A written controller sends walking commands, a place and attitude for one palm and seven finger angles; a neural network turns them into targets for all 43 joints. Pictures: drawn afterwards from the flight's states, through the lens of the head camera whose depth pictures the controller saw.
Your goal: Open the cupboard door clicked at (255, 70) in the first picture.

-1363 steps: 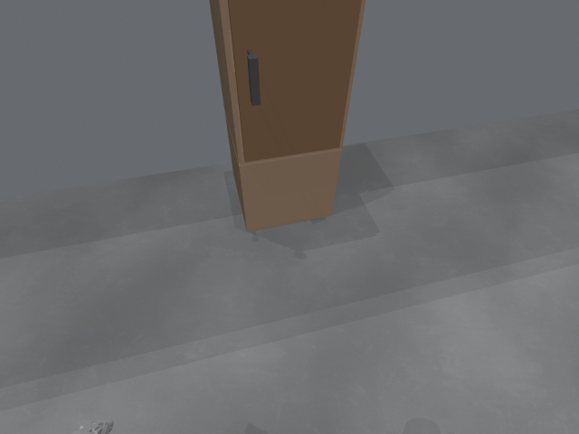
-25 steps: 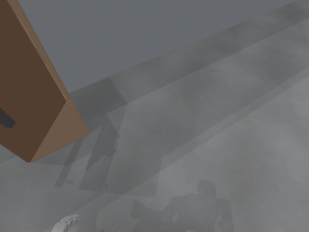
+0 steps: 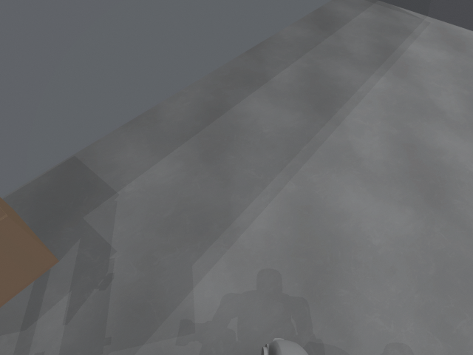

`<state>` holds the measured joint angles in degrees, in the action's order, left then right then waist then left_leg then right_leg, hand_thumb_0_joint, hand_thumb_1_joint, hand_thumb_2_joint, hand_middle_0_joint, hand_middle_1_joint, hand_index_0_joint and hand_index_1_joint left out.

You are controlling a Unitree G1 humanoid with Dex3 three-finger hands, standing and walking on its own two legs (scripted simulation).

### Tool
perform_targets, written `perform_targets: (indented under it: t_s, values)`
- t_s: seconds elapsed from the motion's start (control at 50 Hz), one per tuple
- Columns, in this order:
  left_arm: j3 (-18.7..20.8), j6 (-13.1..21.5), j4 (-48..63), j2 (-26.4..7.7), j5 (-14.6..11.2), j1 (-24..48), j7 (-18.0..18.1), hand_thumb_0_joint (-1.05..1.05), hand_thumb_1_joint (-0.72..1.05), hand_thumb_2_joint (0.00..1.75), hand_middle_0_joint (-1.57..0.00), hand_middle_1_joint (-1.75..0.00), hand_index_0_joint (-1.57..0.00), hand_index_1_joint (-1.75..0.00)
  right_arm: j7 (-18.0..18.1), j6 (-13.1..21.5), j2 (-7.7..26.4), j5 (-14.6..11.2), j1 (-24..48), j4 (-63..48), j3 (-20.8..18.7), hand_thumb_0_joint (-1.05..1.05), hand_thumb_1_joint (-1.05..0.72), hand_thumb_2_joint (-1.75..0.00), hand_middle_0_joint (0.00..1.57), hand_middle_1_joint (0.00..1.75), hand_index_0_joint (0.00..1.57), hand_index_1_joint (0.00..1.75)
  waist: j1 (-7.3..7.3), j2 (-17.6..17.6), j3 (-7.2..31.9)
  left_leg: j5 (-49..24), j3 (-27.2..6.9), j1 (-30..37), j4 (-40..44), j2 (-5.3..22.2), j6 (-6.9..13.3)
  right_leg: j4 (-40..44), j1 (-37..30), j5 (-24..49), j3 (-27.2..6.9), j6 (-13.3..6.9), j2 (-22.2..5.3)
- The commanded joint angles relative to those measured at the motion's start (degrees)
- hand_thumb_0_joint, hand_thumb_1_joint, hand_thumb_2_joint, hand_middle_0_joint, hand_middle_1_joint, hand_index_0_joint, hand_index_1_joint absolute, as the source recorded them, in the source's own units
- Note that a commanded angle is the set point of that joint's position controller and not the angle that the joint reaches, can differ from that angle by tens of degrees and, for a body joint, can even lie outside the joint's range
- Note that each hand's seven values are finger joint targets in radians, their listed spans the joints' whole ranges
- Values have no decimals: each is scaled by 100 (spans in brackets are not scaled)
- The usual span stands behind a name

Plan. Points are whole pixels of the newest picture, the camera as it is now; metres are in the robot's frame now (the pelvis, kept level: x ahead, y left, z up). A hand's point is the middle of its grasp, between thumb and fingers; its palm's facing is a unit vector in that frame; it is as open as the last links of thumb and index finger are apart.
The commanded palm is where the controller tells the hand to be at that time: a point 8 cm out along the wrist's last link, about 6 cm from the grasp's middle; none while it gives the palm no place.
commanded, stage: walk to a spot facing it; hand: left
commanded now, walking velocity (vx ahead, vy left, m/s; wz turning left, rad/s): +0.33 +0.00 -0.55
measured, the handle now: out of the picture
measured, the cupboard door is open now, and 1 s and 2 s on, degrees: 47 47 47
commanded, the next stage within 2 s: turn to face it in 1.06 s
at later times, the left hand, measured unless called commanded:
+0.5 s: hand (203, 284) +0.28 +0.08 -0.17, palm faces -0.20 -0.96 -0.20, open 7.2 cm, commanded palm none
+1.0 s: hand (250, 190) +0.55 -0.02 -0.18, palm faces -0.29 -0.93 -0.21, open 7.4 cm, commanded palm none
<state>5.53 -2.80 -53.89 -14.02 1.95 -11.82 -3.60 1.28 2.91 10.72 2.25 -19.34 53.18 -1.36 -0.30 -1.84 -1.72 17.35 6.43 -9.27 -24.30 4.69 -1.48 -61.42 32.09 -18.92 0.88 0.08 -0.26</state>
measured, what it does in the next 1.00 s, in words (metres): walks ahead, turning right: right foot, then left foot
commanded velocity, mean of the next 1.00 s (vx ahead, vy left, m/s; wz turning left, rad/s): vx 0.36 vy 0.00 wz -0.17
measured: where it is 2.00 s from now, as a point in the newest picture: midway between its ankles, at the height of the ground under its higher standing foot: (300, 255)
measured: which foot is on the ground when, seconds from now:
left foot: down 0.00-0.20, up 0.22-0.62, down 0.64-0.98, up 1.00-1.00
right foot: up 0.00-0.20, down 0.22-0.64, up 0.66-0.96, down 0.98-1.00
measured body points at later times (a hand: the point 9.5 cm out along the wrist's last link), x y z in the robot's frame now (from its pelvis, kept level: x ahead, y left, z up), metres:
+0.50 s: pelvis +0.18 -0.09 +0.00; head +0.21 -0.10 +0.45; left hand +0.29 +0.13 -0.15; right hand +0.18 -0.33 -0.15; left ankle +0.28 +0.05 -0.70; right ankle +0.14 -0.15 -0.74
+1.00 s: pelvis +0.41 -0.18 -0.02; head +0.43 -0.20 +0.43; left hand +0.56 +0.03 -0.16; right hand +0.27 -0.38 -0.18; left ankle +0.35 +0.01 -0.74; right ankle +0.46 -0.30 -0.75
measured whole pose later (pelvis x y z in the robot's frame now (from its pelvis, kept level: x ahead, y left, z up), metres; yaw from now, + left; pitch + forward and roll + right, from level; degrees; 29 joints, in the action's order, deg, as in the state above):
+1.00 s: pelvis +0.41 -0.18 -0.02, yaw -17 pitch +0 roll +2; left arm 4.0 2.3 -57.3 -11.4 1.7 -9.8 -2.5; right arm -0.2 1.9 10.2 1.6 -24.0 63.6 -2.6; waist -1.0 -0.3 -3.0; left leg 25.2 9.2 -5.5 -33.4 6.7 -3.1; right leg -35.3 24.9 -10.9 5.9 -2.2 -4.5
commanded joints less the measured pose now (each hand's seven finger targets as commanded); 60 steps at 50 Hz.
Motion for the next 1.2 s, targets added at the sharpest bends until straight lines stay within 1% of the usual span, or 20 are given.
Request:
perform_targets:
  t_s: [0.0, 0.08, 0.14, 0.16, 0.18, 0.2, 0.26, 0.32, 0.52, 0.58, 0.6, 0.64, 0.7, 0.78, 0.92, 0.94, 0.96, 0.98, 1.08, 1.18]
  values:
    - [-112, 286, 793, 40, -18, 1070, -97, 0, 90, 90, -20, -30, -20, -30, 84, 165, 904, -9, -788, 84, -198, 0, -90, -90, 20, 30, 20, 30, -280, 1153, -44, -2177, -201, 1093, 907, 1257, 600, 648, 979, 445, 306, 56, -336]
    - [-153, 283, 785, 17, -33, 1439, -101, 0, 90, 90, -20, -30, -20, -30, 48, 117, 980, 23, -956, 236, -201, 0, -90, -90, 20, 30, 20, 30, -377, 1247, -199, -2508, 252, 661, 800, 1389, 564, 1928, -103, 441, 729, -109, -130]
    - [-62, 346, 409, -285, -30, 250, -36, 0, 90, 90, -20, -30, -20, -30, 20, 74, 1149, -29, -610, 211, -218, 0, -90, -90, 20, 30, 20, 30, 304, 1114, 346, -3751, 630, 232, -711, 1295, 373, 2584, -2107, 449, 962, -410, 240]
    - [68, 426, 46, -682, -16, -864, 29, 0, 90, 90, -20, -30, -20, -30, -29, 85, 1085, -107, -366, 119, -201, 0, -90, -90, 20, 30, 20, 30, 865, 469, 853, -3320, 805, -893, -2070, 1050, 139, 2859, -4027, 471, 503, -634, -22]
    - [302, 472, -202, -1498, -10, -1884, 150, 0, 90, 90, -20, -30, -20, -30, -75, 111, 644, -239, -269, -125, -118, 0, -90, -90, 20, 30, 20, 30, 1223, -1392, 1650, 717, 909, -2651, -4285, 107, -146, 3561, -5494, 241, -2294, -1300, -1887]
    - [295, 452, -230, -1739, -162, -1854, 224, 0, 90, 90, -20, -30, -20, -30, -37, 113, 687, -222, 261, -358, -158, 0, -90, -90, 20, 30, 20, 30, 1142, -1278, 1319, 1926, -53, -3478, -5460, -12, -92, 4382, -5049, 858, -3577, -1693, -2561]
    - [30, 477, 210, -836, -130, -280, 349, 0, 90, 90, -20, -30, -20, -30, -49, -21, 659, -77, 360, -64, -224, 0, -90, -90, 20, 30, 20, 30, 278, -478, 93, 473, -669, -2759, -4935, 652, -121, 4781, -2240, 147, -2061, -1330, -1843]
    - [-14, 559, 238, -590, -39, 163, 367, 0, 90, 90, -20, -30, -20, -30, -119, -190, 358, -36, -315, 266, -205, 0, -90, -90, 20, 30, 20, 30, -213, -428, 174, 116, -385, -1807, -3727, 495, -148, 4998, -1383, 25, -1157, -1145, -1300]
    - [-8, 699, -329, -514, -78, -702, 328, 0, 90, 90, -20, -30, -20, -30, -237, 13, 296, -69, 1000, -131, -246, 0, -90, -90, 20, 30, 20, 30, 156, -196, -175, -409, -250, -1814, -1134, 113, -48, 4870, -2624, 653, -1363, -1176, -1362]
    - [-14, 701, -409, -488, -119, -643, 340, 0, 90, 90, -20, -30, -20, -30, -177, 101, 434, -46, 444, 141, -262, 0, -90, -90, 20, 30, 20, 30, -201, -26, 14, -640, -11, -420, -227, -130, 77, 3880, -2315, 1806, -884, -905, -1021]
    - [-40, 707, -362, -310, -134, -642, 328, 0, 90, 90, -20, -30, -20, -30, -125, 152, 724, -10, -226, 368, -331, 0, -90, -90, 20, 30, 20, 30, -471, 514, 340, -537, -624, 882, 60, 272, 354, 2670, -1492, 2079, -576, -692, -671]
    - [-134, 772, -66, -101, -118, -468, 281, 0, 90, 90, -20, -30, -20, -30, -48, 83, 1390, 68, -1418, 606, -450, 0, -90, -90, 20, 30, 20, 30, -797, 1785, 861, -240, -3419, 2141, 901, 2422, 1466, -438, 578, -1269, 63, -340, 227]
    - [-66, 689, -71, -67, -46, 100, 218, 0, 90, 90, -20, -30, -20, -30, -16, 145, 755, 10, -582, 441, -283, 0, -90, -90, 20, 30, 20, 30, -374, 637, -98, -331, -2323, 652, 1241, 1923, 1147, -1184, 989, -153, -353, -237, -466]
    - [-127, 481, -120, 224, -30, -55, 120, 0, 90, 90, -20, -30, -20, -30, -16, 212, 624, -30, -242, 531, -258, 0, -90, -90, 20, 30, 20, 30, -28, 989, -66, -1208, -455, 120, 1323, 1250, 851, 756, 110, 356, 88, -62, -641]
    - [-41, 497, -321, -93, -20, -482, 111, 0, 90, 90, -20, -30, -20, -30, -92, 46, 830, -41, -158, 663, -258, 0, -90, -90, 20, 30, 20, 30, 352, 653, -71, -306, 42, -710, 305, 914, 507, 2729, -2254, 817, 772, -152, -140]
    - [58, 551, -553, -413, 0, -1259, 151, 0, 90, 90, -20, -30, -20, -30, -109, 44, 688, -82, -93, 632, -230, 0, -90, -90, 20, 30, 20, 30, 727, 60, 208, -478, 401, -1293, -980, 524, 315, 3069, -3331, 210, 251, -348, -436]
    - [229, 611, -793, -1101, 11, -2086, 234, 0, 90, 90, -20, -30, -20, -30, -167, 64, 314, -160, -179, 517, -150, 0, -90, -90, 20, 30, 20, 30, 1036, -1727, 668, 642, 743, -2506, -2977, -193, 91, 4014, -4363, -793, -1910, -913, -1849]
    - [212, 587, -791, -1284, -103, -2226, 281, 0, 90, 90, -20, -30, -20, -30, -148, 65, 373, -160, 161, 276, -174, 0, -90, -90, 20, 30, 20, 30, 1045, -1745, 751, 1960, 60, -3040, -4329, -232, 131, 4969, -4326, -905, -3261, -1333, -2585]
    - [-121, 691, -398, -164, -47, -604, 422, 0, 90, 90, -20, -30, -20, -30, -140, -105, 58, -72, 38, 653, -179, 0, -90, -90, 20, 30, 20, 30, 38, -529, 30, 263, -495, -2234, -3841, 471, 26, 5001, -2009, 976, -717, -957, -1924]
    - [-156, 777, -544, -187, -71, -569, 428, 0, 90, 90, -20, -30, -20, -30, -223, -163, -231, -109, 82, 610, -112, 0, -90, -90, 20, 30, 20, 30, -61, -316, -39, -349, -54, -1833, -2001, 160, -2, 4719, -2322, 2659, 411, -825, -1657]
